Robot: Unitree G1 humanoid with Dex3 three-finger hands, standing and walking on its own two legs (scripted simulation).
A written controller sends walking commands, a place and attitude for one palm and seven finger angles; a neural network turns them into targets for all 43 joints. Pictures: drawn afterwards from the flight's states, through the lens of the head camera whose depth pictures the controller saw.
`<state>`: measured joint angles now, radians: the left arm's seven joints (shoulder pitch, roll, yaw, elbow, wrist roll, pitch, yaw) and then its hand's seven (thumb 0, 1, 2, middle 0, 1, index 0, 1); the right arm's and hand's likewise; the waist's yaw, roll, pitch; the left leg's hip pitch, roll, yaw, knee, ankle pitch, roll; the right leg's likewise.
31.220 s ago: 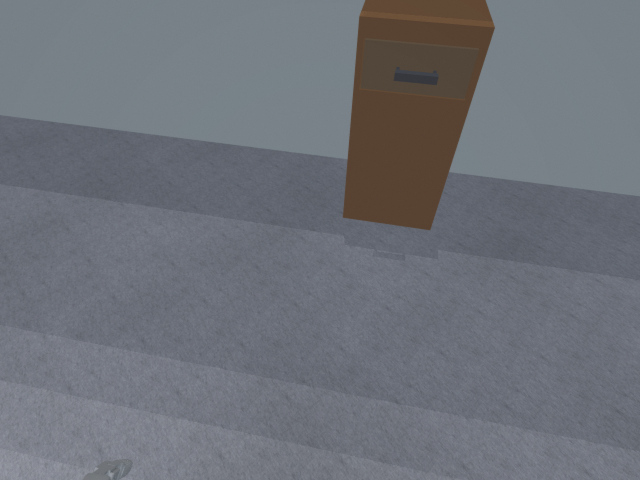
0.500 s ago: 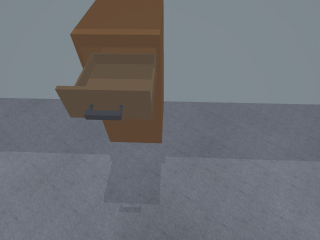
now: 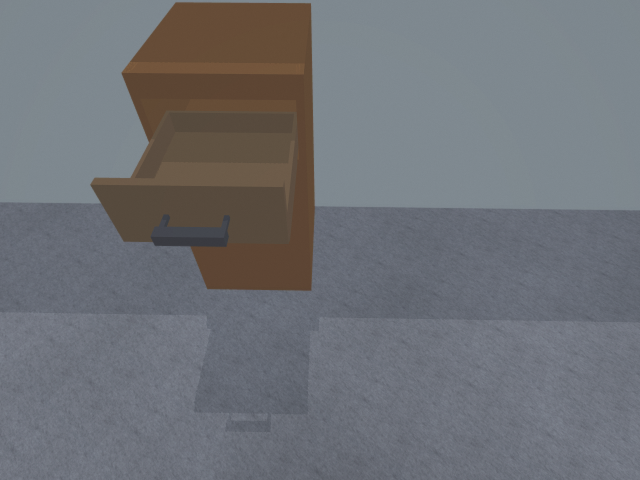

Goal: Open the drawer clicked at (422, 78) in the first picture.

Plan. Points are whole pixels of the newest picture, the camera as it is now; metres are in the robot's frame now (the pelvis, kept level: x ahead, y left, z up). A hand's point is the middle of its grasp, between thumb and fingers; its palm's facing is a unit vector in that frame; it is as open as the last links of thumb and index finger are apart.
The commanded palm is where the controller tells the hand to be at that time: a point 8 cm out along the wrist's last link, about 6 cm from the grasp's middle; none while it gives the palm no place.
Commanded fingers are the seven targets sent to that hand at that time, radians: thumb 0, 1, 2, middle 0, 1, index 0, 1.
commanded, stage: look to check the result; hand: left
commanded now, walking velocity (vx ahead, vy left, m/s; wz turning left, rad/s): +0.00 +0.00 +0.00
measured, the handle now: (193, 228) +0.55 +0.27 -0.07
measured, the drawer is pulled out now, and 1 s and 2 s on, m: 0.30 0.30 0.30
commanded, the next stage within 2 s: stand and wait in 0.50 s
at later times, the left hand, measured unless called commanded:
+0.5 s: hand out of the picture +0.01 +0.16 -0.17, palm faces +0.02 -0.98 -0.21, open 7.3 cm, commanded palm none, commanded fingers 0.00 0.90 0.90 -0.20 -0.30 -0.20 -0.30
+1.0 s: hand out of the picture +0.03 +0.16 -0.17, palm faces +0.02 -0.97 -0.24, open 7.3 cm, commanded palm none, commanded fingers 0.00 0.90 0.90 -0.20 -0.30 -0.20 -0.30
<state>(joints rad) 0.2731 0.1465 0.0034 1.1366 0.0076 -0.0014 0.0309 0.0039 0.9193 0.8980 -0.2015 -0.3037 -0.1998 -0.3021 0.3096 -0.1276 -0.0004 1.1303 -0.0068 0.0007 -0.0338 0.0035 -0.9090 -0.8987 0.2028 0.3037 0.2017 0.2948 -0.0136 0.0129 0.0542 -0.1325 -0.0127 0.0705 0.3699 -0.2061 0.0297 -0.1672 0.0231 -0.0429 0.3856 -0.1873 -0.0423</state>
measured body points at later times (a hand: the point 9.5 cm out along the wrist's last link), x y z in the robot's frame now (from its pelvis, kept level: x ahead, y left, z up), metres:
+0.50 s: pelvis +0.01 -0.02 +0.00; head +0.02 -0.03 +0.45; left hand +0.01 +0.21 -0.16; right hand -0.01 -0.23 -0.17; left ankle +0.00 +0.10 -0.75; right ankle +0.02 -0.09 -0.75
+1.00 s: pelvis +0.01 -0.03 +0.00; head +0.03 -0.04 +0.45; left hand +0.03 +0.21 -0.15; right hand +0.01 -0.25 -0.17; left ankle +0.00 +0.10 -0.74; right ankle +0.02 -0.09 -0.75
